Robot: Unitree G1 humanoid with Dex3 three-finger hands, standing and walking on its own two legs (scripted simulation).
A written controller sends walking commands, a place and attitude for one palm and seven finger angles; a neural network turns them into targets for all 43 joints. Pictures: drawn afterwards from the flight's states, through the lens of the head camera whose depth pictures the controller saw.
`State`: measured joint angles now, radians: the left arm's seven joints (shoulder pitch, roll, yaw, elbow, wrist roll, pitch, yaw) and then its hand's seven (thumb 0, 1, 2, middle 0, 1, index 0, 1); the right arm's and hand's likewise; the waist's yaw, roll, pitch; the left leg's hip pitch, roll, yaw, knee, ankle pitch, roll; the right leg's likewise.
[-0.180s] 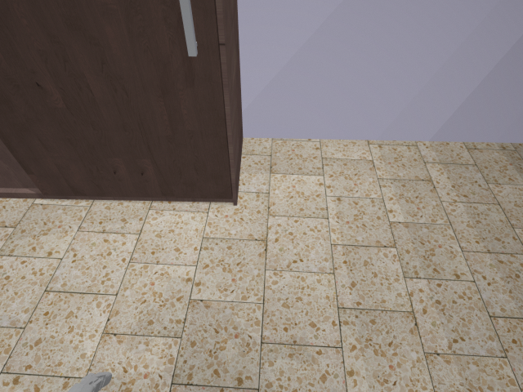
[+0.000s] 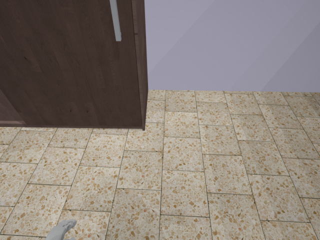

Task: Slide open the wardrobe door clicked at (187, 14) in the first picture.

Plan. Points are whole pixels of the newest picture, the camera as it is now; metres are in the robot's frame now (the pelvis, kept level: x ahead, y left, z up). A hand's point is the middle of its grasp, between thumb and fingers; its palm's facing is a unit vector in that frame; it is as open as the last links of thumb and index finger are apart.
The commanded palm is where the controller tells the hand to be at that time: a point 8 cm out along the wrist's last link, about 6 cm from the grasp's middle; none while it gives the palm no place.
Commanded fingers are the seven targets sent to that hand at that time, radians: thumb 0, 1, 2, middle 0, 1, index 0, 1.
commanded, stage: stand and wait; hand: right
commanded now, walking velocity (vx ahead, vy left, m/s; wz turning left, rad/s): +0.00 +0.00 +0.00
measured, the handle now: (116, 18) +1.04 +0.27 +0.13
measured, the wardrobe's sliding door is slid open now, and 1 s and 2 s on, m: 0.00 0.00 0.00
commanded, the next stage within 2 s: look at it before walking up in 0.66 s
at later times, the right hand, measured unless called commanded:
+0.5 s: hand out of the picture +0.05 -0.24 -0.15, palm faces -0.02 +0.94 -0.34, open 7.4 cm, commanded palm none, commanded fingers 0.00 -0.90 -0.90 0.20 0.30 0.20 0.30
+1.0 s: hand out of the picture +0.05 -0.22 -0.15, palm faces -0.04 +0.94 -0.33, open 7.4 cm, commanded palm none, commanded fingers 0.00 -0.90 -0.90 0.20 0.30 0.20 0.30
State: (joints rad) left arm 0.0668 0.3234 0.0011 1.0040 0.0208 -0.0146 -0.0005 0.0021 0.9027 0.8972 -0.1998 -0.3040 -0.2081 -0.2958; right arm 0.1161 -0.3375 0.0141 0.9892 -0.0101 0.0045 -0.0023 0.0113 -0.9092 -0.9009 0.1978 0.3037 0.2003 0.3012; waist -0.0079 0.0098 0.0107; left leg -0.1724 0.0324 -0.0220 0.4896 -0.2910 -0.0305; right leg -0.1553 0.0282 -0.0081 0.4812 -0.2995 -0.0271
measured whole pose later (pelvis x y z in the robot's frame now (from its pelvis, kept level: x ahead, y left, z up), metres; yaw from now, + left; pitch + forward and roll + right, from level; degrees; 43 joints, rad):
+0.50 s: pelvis -0.02 +0.02 +0.01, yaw +0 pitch -3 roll +0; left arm 0.13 0.34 0.01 1.11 0.01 -0.01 0.00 0.00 0.90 0.90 -0.20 -0.30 -0.21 -0.30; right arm 0.16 -0.35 0.00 1.07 -0.01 0.00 0.00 0.01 -0.91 -0.90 0.20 0.30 0.20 0.30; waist 0.00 0.01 0.04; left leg -0.15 0.01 -0.02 0.42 -0.22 -0.01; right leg -0.13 0.00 0.00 0.41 -0.23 0.00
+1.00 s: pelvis -0.03 +0.02 +0.01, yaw +1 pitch -2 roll +0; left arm 0.13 0.34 0.00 1.12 0.01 -0.01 0.00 0.00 0.90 0.90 -0.20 -0.30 -0.21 -0.30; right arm 0.14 -0.34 0.01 1.08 -0.01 -0.01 0.00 0.01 -0.91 -0.90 0.20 0.30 0.20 0.30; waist 0.00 0.00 0.03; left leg -0.17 0.00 -0.02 0.40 -0.19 0.00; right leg -0.15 -0.01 -0.01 0.39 -0.20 0.01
